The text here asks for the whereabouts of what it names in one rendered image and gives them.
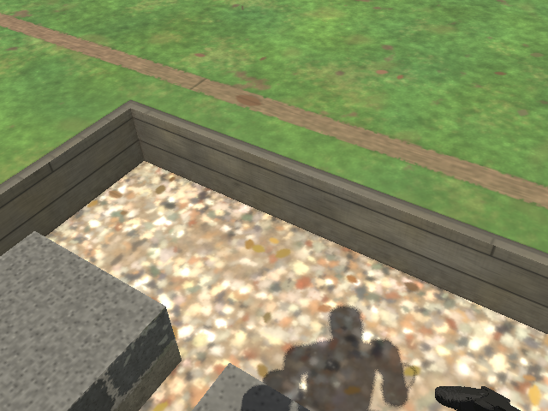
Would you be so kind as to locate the right robot hand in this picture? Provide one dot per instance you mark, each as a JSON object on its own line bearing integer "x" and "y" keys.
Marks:
{"x": 472, "y": 399}

